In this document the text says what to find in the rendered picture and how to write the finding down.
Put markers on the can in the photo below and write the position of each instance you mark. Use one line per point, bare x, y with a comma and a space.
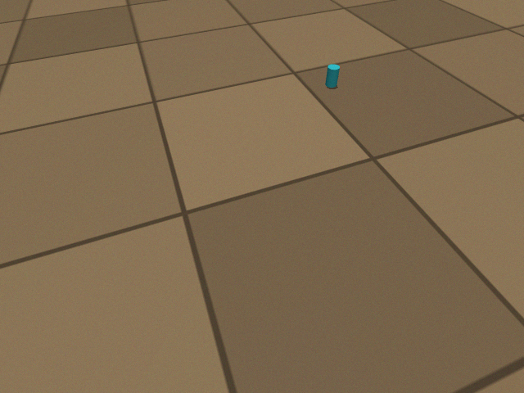
332, 75

